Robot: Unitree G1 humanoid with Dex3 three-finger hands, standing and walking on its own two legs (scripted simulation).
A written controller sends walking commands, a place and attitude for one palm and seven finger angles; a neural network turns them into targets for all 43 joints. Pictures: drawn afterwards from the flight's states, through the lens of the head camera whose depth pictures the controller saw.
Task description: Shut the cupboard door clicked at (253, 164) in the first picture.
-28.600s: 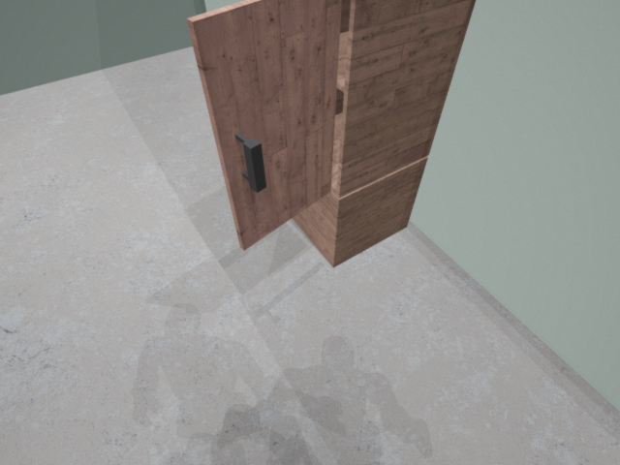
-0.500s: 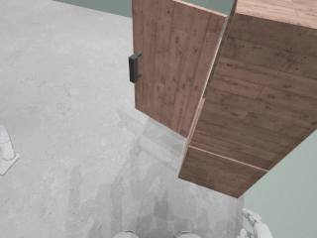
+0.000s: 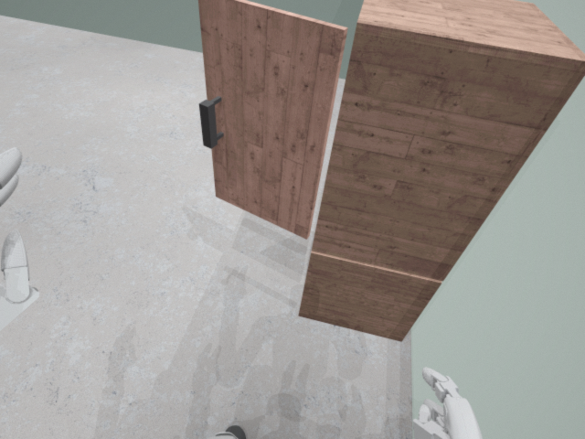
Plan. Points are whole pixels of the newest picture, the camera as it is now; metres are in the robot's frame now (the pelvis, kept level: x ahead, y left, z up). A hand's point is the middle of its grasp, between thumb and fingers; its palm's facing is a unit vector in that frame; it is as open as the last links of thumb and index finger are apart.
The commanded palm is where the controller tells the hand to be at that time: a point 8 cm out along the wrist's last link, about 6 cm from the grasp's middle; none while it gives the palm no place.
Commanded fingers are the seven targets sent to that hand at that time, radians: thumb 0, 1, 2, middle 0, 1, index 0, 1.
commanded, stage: stop stepping back and stand still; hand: left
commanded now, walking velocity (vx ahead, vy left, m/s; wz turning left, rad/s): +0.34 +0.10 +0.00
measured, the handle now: (214, 121) +0.86 +0.23 -0.02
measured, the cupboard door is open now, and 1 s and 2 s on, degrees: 74 74 74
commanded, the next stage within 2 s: let the arm hang, fingers relaxed in 0.90 s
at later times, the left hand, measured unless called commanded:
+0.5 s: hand out of the picture +0.18 +0.27 +0.21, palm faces +0.28 -0.77 -0.57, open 7.4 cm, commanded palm +0.13 +0.32 +0.19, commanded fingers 0.00 0.90 0.90 -0.20 -0.30 -0.20 -0.30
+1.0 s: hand out of the picture +0.21 +0.29 +0.21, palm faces +0.37 -0.76 -0.54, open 7.4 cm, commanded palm none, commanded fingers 0.00 0.90 0.90 -0.20 -0.30 -0.20 -0.30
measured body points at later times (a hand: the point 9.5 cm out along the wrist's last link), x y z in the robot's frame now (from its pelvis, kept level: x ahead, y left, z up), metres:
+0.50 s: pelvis -0.02 +0.03 +0.02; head -0.01 +0.06 +0.46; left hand +0.16 +0.31 +0.24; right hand +0.13 -0.17 -0.06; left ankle +0.08 +0.13 -0.72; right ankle -0.08 -0.06 -0.72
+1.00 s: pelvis -0.01 +0.04 +0.01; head +0.01 +0.05 +0.46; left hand +0.19 +0.33 +0.24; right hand +0.16 -0.20 -0.06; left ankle +0.04 +0.17 -0.72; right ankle -0.08 -0.06 -0.72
